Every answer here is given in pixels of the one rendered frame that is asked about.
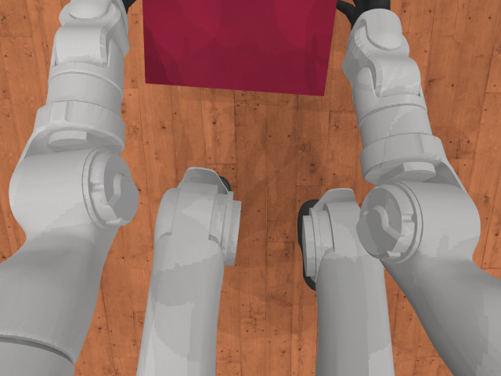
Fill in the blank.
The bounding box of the robot right upper arm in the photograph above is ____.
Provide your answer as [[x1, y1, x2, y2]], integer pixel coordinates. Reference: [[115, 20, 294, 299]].
[[356, 180, 501, 376]]

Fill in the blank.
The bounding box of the robot left foot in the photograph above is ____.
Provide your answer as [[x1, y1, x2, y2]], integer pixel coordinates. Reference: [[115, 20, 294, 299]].
[[219, 176, 231, 191]]

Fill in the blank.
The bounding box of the right robot hand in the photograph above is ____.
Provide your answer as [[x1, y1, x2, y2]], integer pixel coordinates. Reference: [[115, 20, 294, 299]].
[[336, 0, 391, 29]]

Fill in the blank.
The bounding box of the right robot thigh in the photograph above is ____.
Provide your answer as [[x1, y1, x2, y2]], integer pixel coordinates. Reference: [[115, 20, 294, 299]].
[[302, 201, 395, 376]]

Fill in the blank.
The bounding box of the robot left forearm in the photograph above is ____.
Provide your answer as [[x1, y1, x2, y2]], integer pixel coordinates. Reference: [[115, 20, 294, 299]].
[[9, 0, 130, 219]]

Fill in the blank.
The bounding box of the carton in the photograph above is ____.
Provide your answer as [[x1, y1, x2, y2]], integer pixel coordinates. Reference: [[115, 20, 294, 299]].
[[142, 0, 337, 96]]

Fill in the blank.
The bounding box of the robot right forearm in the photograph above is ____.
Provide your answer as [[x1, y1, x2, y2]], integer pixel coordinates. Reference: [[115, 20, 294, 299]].
[[342, 9, 469, 195]]

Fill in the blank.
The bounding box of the robot left upper arm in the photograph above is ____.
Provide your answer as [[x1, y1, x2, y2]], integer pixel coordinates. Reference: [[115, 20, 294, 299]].
[[0, 148, 139, 376]]

